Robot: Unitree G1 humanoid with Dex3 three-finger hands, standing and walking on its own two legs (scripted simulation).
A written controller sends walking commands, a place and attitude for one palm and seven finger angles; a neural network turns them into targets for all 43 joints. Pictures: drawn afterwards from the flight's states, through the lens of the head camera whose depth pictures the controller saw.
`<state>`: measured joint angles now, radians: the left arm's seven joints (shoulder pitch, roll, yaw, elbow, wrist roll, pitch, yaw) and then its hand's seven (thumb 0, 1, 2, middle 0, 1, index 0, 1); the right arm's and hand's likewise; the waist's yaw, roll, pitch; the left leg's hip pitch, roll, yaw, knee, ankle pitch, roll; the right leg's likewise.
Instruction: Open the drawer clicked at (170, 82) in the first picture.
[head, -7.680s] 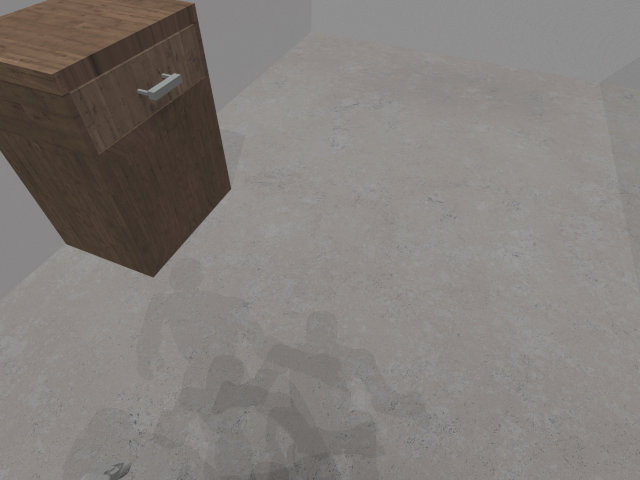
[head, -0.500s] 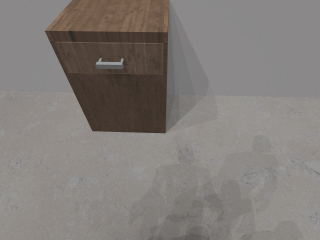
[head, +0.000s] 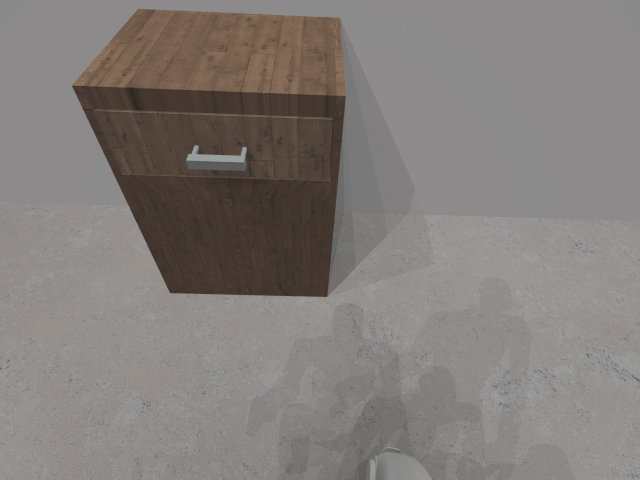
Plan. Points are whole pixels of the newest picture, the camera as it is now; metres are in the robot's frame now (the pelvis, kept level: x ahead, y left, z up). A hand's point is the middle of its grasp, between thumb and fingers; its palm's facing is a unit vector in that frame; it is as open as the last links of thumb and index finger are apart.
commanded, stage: take the last steps up to it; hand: left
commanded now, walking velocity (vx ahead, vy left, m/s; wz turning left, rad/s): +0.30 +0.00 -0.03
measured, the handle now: (218, 156) +0.81 +0.26 -0.11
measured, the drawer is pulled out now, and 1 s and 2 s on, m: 0.00 0.00 0.00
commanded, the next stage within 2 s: come to a stop and stand still in 0.50 s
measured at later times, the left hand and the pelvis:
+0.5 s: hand (213, 460) +0.18 +0.16 -0.16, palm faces +0.06 -0.98 -0.21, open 7.3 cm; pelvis +0.19 -0.02 +0.01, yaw -1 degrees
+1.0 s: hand (220, 360) +0.33 +0.18 -0.17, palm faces +0.02 -0.97 -0.26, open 7.4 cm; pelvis +0.26 -0.03 +0.00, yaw -2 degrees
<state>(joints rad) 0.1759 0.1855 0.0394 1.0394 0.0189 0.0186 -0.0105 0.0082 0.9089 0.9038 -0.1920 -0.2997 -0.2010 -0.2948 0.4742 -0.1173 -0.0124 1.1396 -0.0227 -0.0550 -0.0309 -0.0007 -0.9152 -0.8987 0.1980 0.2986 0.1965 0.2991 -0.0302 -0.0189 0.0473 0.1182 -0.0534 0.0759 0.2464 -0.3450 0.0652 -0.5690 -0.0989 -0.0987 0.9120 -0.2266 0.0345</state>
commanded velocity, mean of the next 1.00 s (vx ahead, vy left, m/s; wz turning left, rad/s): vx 0.03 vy -0.01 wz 0.01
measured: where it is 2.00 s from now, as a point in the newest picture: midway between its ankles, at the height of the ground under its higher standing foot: outside the picture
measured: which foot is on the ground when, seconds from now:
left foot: down 0.00-0.16, up 0.18-0.60, down 0.62-1.00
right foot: up 0.00-0.12, down 0.14-0.62, up 0.64-1.00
